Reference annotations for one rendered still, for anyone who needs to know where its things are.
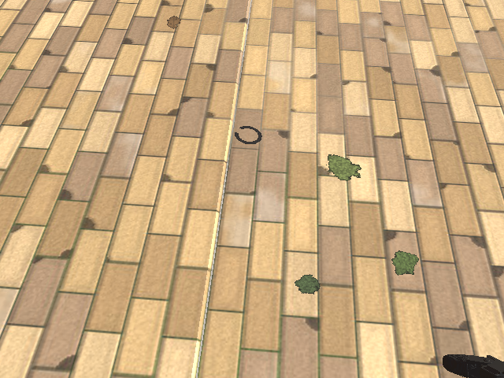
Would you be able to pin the right robot hand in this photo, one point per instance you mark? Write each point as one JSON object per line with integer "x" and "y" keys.
{"x": 471, "y": 366}

